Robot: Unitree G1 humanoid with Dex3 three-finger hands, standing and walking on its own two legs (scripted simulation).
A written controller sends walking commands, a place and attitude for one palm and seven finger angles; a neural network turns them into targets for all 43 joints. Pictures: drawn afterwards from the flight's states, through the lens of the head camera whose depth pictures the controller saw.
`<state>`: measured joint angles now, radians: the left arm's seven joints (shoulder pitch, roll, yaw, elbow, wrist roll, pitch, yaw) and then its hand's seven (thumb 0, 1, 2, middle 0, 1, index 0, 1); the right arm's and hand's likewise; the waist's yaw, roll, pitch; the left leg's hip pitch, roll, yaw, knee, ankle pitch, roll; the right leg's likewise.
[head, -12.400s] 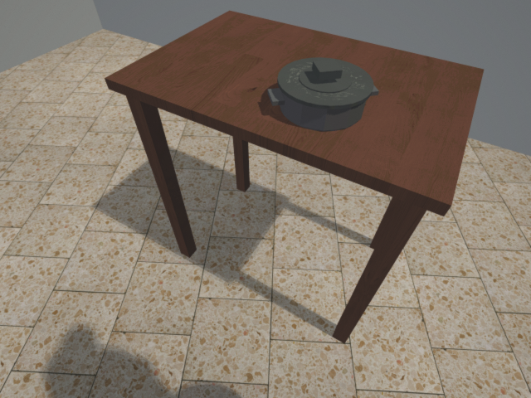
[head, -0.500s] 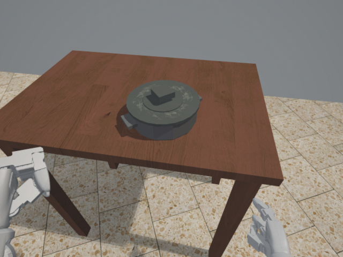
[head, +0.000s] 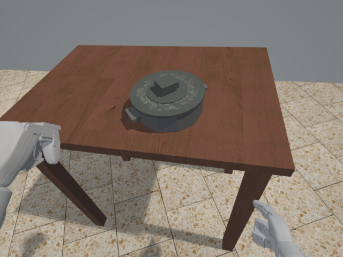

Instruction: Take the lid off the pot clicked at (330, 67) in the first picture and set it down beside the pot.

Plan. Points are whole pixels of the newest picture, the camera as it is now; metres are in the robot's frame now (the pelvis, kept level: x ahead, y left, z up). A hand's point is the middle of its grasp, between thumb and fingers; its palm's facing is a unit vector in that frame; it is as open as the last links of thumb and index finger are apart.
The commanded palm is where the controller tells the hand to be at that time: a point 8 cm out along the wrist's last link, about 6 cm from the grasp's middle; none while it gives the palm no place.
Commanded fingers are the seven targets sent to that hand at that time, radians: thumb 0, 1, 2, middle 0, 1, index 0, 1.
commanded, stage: reach forward and open the fingers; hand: left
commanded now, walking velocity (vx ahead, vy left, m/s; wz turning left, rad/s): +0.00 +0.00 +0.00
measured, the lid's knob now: (166, 83) +0.49 +0.09 +0.16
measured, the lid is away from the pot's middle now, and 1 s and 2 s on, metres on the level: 0.00 0.00 0.00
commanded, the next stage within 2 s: move the open hand above the knob in 0.86 s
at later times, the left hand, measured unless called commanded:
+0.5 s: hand (41, 145) +0.23 +0.26 +0.21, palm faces -0.10 +0.05 -0.99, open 6.7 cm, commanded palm +0.20 +0.26 +0.28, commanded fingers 0.00 -0.34 1.70 -0.92 -0.15 -0.92 -0.15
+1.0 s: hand (59, 121) +0.27 +0.24 +0.23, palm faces -0.07 +0.04 -1.00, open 10.0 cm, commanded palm +0.24 +0.23 +0.30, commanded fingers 0.00 -0.37 1.65 -0.87 -0.08 -0.87 -0.08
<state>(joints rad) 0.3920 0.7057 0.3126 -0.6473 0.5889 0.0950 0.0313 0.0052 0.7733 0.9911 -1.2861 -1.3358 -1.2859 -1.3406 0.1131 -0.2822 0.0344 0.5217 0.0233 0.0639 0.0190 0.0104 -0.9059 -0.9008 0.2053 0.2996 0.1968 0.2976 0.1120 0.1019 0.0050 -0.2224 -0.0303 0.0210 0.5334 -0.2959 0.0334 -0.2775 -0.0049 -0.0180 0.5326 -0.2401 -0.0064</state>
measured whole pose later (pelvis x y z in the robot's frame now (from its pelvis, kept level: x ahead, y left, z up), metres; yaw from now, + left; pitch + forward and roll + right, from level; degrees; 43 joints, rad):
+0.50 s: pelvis -0.03 +0.00 +0.01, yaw +2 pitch -2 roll +0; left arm -0.06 0.82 0.15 -0.30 0.64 0.05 -0.47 0.00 -0.03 1.49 -1.05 -0.49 -1.05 -0.49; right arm 0.13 -0.29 0.04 0.55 0.06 0.02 -0.01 0.01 -0.91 -0.90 0.20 0.30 0.20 0.30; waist 0.09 0.13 0.02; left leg -0.20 -0.05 -0.01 0.45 -0.20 0.04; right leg -0.25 -0.03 -0.04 0.46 -0.16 0.00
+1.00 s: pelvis -0.04 -0.01 +0.00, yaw +1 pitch -3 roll +1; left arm -0.35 0.78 0.04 -0.08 0.70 0.09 -0.50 0.00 -0.37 1.66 -0.88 -0.09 -0.88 -0.09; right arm 0.14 -0.30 0.04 0.55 0.07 0.02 -0.01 0.01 -0.91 -0.90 0.20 0.30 0.19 0.30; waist 0.06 0.12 0.02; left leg -0.22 -0.05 0.00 0.47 -0.20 0.03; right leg -0.29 -0.03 -0.03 0.51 -0.17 -0.01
